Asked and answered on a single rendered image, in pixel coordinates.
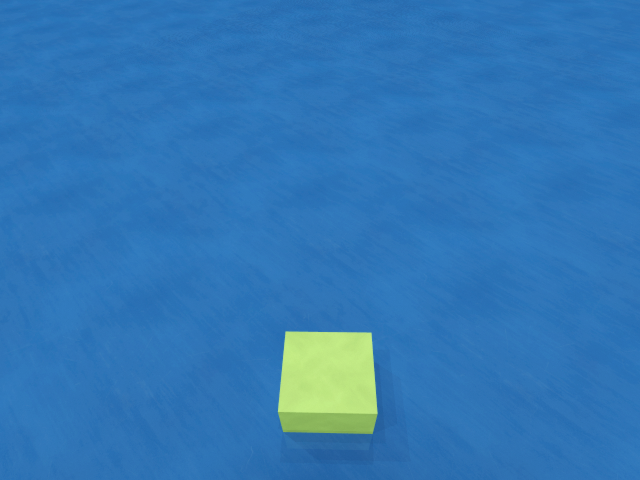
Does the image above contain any carton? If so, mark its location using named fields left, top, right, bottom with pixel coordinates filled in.
left=278, top=332, right=378, bottom=434

